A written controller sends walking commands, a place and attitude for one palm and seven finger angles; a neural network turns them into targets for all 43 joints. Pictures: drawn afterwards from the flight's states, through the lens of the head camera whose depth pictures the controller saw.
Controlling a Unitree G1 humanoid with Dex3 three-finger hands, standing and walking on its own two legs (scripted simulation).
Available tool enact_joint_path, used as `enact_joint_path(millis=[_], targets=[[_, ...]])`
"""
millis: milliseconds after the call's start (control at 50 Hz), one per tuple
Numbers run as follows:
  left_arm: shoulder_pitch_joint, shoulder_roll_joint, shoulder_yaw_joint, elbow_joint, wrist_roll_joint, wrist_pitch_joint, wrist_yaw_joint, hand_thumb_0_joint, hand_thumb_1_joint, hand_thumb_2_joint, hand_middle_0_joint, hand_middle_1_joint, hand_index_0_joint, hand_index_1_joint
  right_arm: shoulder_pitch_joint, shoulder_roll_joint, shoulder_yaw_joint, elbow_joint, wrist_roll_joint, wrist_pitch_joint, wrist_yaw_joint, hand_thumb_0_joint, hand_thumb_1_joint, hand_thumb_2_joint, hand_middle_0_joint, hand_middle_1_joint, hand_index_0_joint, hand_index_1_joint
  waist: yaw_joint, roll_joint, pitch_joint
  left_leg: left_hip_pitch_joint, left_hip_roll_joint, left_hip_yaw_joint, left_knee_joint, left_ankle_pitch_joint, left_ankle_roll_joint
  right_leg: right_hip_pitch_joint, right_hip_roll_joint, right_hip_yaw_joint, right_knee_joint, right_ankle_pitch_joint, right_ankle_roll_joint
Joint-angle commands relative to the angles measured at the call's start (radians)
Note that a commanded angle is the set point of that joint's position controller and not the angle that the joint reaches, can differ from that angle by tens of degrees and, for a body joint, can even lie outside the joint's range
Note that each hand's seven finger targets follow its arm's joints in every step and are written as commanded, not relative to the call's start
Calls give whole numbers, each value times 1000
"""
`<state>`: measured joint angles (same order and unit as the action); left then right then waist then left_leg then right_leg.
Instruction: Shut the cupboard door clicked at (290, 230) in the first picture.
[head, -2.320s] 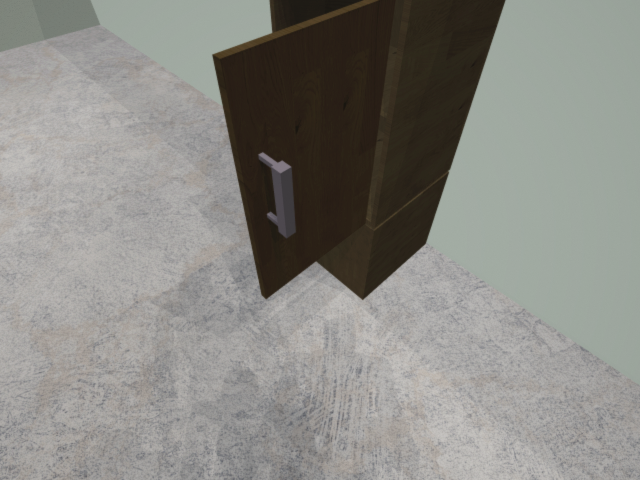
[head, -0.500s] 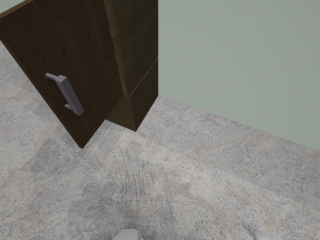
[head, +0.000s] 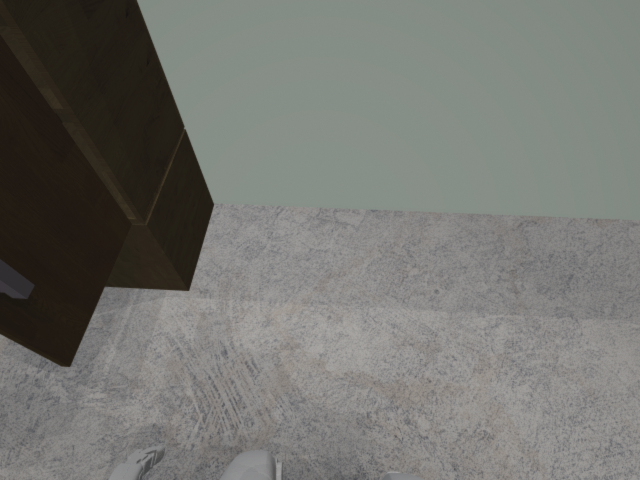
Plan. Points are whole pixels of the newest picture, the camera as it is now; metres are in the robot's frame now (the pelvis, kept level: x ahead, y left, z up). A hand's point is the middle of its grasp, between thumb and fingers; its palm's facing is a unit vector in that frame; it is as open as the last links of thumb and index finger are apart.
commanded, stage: walk to a spot facing it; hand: left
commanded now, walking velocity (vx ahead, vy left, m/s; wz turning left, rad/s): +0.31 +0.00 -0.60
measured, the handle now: out of the picture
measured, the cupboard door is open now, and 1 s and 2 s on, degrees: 90 90 90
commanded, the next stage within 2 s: turn to face it in 1.40 s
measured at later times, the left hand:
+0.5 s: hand (224, 368) +0.28 +0.18 -0.15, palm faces -0.30 -0.95 -0.13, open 7.4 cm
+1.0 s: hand (306, 279) +0.45 +0.06 -0.15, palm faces -0.42 -0.88 -0.23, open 7.1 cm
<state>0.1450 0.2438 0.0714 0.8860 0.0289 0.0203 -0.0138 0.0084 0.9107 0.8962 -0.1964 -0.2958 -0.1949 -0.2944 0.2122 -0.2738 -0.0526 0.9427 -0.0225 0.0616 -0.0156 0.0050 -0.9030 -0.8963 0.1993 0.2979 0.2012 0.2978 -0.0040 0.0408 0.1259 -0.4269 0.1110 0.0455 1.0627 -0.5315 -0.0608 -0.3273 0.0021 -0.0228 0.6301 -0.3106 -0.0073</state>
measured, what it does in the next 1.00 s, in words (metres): walks ahead, turning right: left foot, then right foot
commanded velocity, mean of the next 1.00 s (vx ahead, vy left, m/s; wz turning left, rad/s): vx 0.35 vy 0.00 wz -0.41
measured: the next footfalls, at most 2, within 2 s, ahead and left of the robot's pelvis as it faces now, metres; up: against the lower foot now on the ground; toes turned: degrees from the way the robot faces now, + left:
left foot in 0.24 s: +0.13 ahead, +0.12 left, +0.00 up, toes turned -4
right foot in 0.74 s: +0.29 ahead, -0.16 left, +0.00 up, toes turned -31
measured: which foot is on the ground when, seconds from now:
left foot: up 0.00-0.22, down 0.24-0.72, up 0.74-1.00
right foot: down 0.00-0.24, up 0.26-0.72, down 0.74-1.00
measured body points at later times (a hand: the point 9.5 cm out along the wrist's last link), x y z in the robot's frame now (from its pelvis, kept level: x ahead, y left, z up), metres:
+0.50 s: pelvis +0.13 +0.03 +0.02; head +0.18 +0.05 +0.47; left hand +0.30 +0.23 -0.14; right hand +0.03 -0.18 -0.11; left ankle +0.09 +0.12 -0.72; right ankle +0.13 -0.13 -0.62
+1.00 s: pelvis +0.31 -0.10 +0.02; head +0.35 -0.11 +0.46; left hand +0.47 +0.10 -0.13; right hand +0.25 -0.33 -0.13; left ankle +0.44 +0.03 -0.67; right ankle +0.26 -0.14 -0.72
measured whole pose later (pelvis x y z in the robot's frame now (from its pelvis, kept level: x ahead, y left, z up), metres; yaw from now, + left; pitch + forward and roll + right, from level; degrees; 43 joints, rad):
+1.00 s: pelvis +0.31 -0.10 +0.02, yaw -28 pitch +1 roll -1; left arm 0.24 0.20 0.08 1.03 0.02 -0.06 0.00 -0.02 0.96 0.90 -0.20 -0.30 -0.20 -0.29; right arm 0.21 -0.17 -0.05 0.98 -0.03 -0.02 0.00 0.01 -0.92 -0.90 0.20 0.30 0.20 0.30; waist -0.02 0.01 0.06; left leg -0.57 0.15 0.04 0.93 -0.24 -0.05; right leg -0.17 0.08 -0.08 0.40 -0.26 -0.10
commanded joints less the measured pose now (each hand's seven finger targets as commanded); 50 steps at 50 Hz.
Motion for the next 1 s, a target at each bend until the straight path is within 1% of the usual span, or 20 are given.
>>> enact_joint_path(millis=[0, 140, 180, 200, 220, 240, 260, 300, 360, 560, 620, 660, 680, 700, 720, 740, 760, 800, 840, 980], targets=[[69, 182, 40, -43, -2, -23, 15, 0, 900, 900, -200, -300, -200, -300, -77, -60, -24, -123, -3, -44, 19, 0, -900, -900, 200, 300, 200, 300, 33, -177, -108, -138, -5, -9, 21, 131, -5, 110, -226, 347, -384, -151, -178], [71, 189, 47, -27, 2, -38, -1, 0, 900, 900, -200, -300, -200, -300, -25, -36, -26, -124, 4, -80, 22, 0, -900, -900, 200, 300, 200, 300, 12, -181, -79, 56, -73, 19, -343, 132, 7, 25, -194, 386, -385, -230, -196], [19, 164, 45, -33, -4, -34, -5, 0, 900, 900, -200, -300, -200, -300, 114, -40, -24, -80, 4, -99, 10, 0, -900, -900, 200, 300, 200, 300, -61, -133, -111, 316, -92, 46, -550, 222, 11, -113, -129, 333, -282, -261, -151], [9, 103, 31, -47, -6, -31, -11, 0, 900, 900, -200, -300, -200, -300, 214, -91, -31, -46, -1, -110, -6, 0, -900, -900, 200, 300, 200, 300, -99, 11, -135, 496, -9, -46, -669, 112, 37, -248, -45, 263, -126, -255, -101], [7, 20, 15, -75, -16, -29, -22, 0, 900, 900, -200, -300, -200, -300, 330, -206, -55, -22, -25, -118, -15, 0, -900, -900, 200, 300, 200, 300, -144, 334, -152, 591, 301, -465, -838, -171, 133, -448, 100, 76, 251, -320, -33], [-73, 50, 20, -113, -5, -42, -29, 0, 900, 900, -200, -300, -200, -300, 348, -225, -50, -24, -22, -120, -23, 0, -900, -900, 200, 300, 200, 300, -143, 226, -101, 491, 447, -630, -938, -226, 223, -512, 9, 85, 431, -270, -27], [-89, 71, 27, -99, 9, -47, -33, 0, 900, 900, -200, -300, -200, -300, 295, -185, -39, -38, -21, -121, -18, 0, -900, -900, 200, 300, 200, 300, -108, 123, -63, 407, 427, -601, -929, -182, 233, -506, -34, 96, 555, -186, -22], [-38, 36, 29, -51, 15, -44, -48, 0, 900, 900, -200, -300, -200, -300, 192, -87, -8, -52, -14, -133, -16, 0, -900, -900, 200, 300, 200, 300, -31, 64, -20, 341, 287, -301, -901, 104, 148, -476, -79, 60, 635, 8, -4], [3, -25, 11, -17, 7, -29, -52, 0, 900, 900, -200, -300, -200, -300, 250, -21, 15, -5, -3, -153, -27, 0, -900, -900, 200, 300, 200, 300, -19, 123, -92, 445, 176, 4, -793, 688, 76, -453, -62, 2, 645, 100, 7], [-230, -53, -12, -53, 0, -23, -49, 0, 900, 900, -200, -300, -200, -300, 387, 10, 20, 105, -15, -139, -29, 0, -900, -900, 200, 300, 200, 300, -65, 113, 2, 483, 214, 166, -807, 857, 130, -356, -52, -106, 170, 157, -30], [-171, -32, -4, -35, -2, -28, -41, 0, 900, 900, -200, -300, -200, -300, 373, -24, 13, 121, -13, -135, -31, 0, -900, -900, 200, 300, 200, 300, -25, 96, -49, 499, 244, 196, -702, 1146, 138, -185, 3, -135, 96, 73, -79], [8, -1, 6, 12, 0, -41, -28, 0, 900, 900, -200, -300, -200, -300, 328, -46, 7, 114, -6, -128, -26, 0, -900, -900, 200, 300, 200, 300, 59, 99, -138, 466, 228, 211, -483, 1289, 117, 55, 52, -164, 19, 42, -113], [177, 37, 21, 65, 3, -50, -21, 0, 900, 900, -200, -300, -200, -300, 270, -55, 5, 98, 5, -129, -20, 0, -900, -900, 200, 300, 200, 300, 143, 81, -205, 327, 193, 242, -287, 1175, 87, 314, 37, -145, -56, 119, -131], [311, 142, 46, 103, 4, -58, -6, 0, 900, 900, -200, -300, -200, -300, 272, 2, 10, 74, 26, -129, -7, 0, -900, -900, 200, 300, 200, 300, 187, -111, -306, 26, 91, 241, 21, 598, 51, 620, -199, 157, -122, 127, -207], [351, 213, 60, 120, -19, -58, 4, 0, 900, 900, -200, -300, -200, -300, 252, 51, 9, 40, 32, -129, -13, 0, -900, -900, 200, 300, 200, 300, 161, -232, -346, -225, -54, 155, 347, -98, 18, 707, -431, 564, -249, 331, -310], [286, 206, 57, 99, -30, -56, 14, 0, 900, 900, -200, -300, -200, -300, 182, 33, -2, 20, 19, -121, -10, 0, -900, -900, 200, 300, 200, 300, 141, -131, -229, -286, -6, 1, 399, -1, 35, 540, -428, 508, -316, 299, -308], [196, 150, 44, 78, -28, -54, 20, 0, 900, 900, -200, -300, -200, -300, 148, 39, -9, 15, 14, -115, -9, 0, -900, -900, 200, 300, 200, 300, 89, -119, -154, -276, 36, -31, 374, 99, 35, 388, -389, 457, -345, 209, -272], [85, 58, 12, 54, -17, -72, 25, 0, 900, 900, -200, -300, -200, -300, 174, 62, -5, 50, -3, -91, -2, 0, -900, -900, 200, 300, 200, 300, -1, -77, -65, -147, 77, -37, 212, 191, 27, 112, -296, 270, -418, 135, -213], [52, 39, 7, 53, -10, -83, 21, 0, 900, 900, -200, -300, -200, -300, 234, 84, -3, 73, -8, -72, 6, 0, -900, -900, 200, 300, 200, 300, -53, -116, -69, -75, 67, -10, 74, 226, 15, 26, -229, 160, -448, 95, -191], [173, 41, 10, 123, -10, -107, 8, 0, 900, 900, -200, -300, -200, -300, 0, 64, -8, -18, -7, -95, 29, 0, -900, -900, 200, 300, 200, 300, 8, -135, -70, -141, 23, 14, -266, 312, 14, 198, -205, 173, -411, 246, -207]])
